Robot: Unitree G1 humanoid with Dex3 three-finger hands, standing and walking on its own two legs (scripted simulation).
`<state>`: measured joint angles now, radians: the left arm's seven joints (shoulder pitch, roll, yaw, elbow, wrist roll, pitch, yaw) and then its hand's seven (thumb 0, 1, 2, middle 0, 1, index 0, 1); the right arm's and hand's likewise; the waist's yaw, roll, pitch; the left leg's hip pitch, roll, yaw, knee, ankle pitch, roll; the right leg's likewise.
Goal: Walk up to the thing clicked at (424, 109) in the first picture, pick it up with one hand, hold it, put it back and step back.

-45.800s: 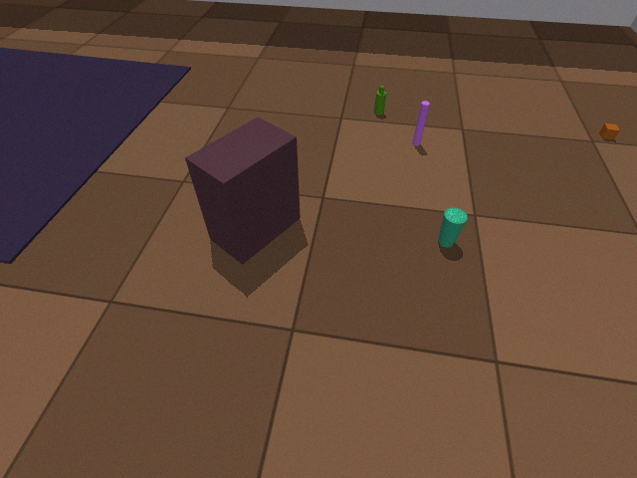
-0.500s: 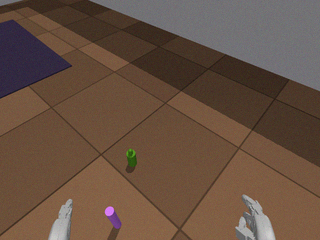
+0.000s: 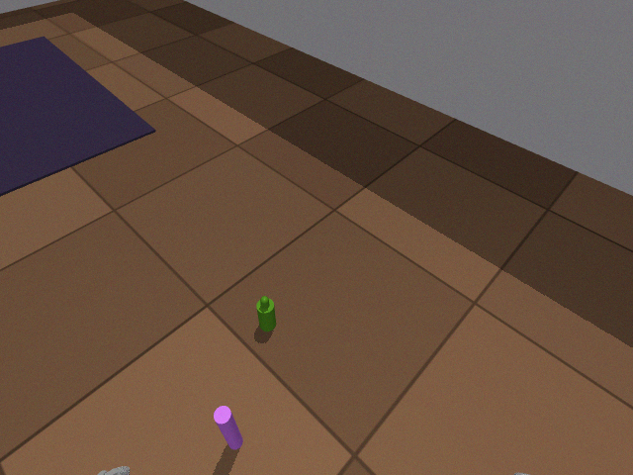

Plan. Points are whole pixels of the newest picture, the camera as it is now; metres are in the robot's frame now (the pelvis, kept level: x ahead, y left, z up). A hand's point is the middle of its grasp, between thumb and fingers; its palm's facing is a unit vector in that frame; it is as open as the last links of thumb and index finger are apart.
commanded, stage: stand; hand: left
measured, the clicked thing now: (229, 429) +0.35 +0.23 -0.63
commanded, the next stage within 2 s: step back in 1.98 s
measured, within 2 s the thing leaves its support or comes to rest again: neither
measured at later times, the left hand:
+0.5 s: hand out of the picture +0.02 +0.26 -0.13, palm faces +0.00 -0.94 -0.35, open 7.4 cm
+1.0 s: hand out of the picture +0.04 +0.24 -0.13, palm faces -0.02 -0.94 -0.34, open 7.4 cm
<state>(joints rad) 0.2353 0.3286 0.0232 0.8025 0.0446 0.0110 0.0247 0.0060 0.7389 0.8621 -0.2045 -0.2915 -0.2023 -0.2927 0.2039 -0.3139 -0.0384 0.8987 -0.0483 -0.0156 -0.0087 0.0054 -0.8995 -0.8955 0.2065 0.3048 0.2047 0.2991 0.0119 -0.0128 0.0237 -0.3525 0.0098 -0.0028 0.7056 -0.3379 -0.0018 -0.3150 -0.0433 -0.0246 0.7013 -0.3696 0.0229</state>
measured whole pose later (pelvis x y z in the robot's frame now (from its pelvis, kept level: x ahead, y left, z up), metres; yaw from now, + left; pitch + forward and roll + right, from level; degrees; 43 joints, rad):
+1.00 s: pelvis +0.00 +0.00 +0.03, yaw +0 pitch -3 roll +0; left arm 0.14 0.32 0.00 1.17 0.02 -0.01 0.01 0.01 0.91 0.90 -0.21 -0.30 -0.20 -0.30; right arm 0.13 -0.33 -0.01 1.16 -0.01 0.00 0.00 0.00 -0.90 -0.90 0.21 0.30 0.20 0.30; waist 0.00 0.01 0.06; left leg -0.16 0.01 0.00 0.37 -0.16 -0.01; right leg -0.12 -0.04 -0.03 0.36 -0.19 0.02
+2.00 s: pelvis +0.02 +0.00 +0.03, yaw +0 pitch -2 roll +0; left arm 0.11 0.33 0.02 1.15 0.01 0.00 0.00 0.01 0.91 0.90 -0.21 -0.29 -0.20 -0.30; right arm 0.10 -0.34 0.00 1.15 -0.01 -0.01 0.00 0.00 -0.90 -0.90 0.21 0.30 0.20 0.30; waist 0.00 0.01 0.05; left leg -0.12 0.01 0.01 0.33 -0.17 -0.01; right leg -0.08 -0.03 -0.02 0.32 -0.20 0.02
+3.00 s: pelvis -0.17 +0.03 +0.00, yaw -5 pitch -3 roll +0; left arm 0.17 0.35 0.07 0.84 0.03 0.04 0.00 0.01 0.91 0.90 -0.21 -0.29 -0.21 -0.30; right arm 0.12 -0.40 -0.05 0.86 0.01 0.05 -0.02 0.00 -0.90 -0.90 0.21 0.30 0.21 0.30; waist 0.01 0.02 0.17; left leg -0.48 -0.08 -0.11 1.09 -0.50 0.00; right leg -0.29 0.01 0.06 0.67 -0.34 -0.01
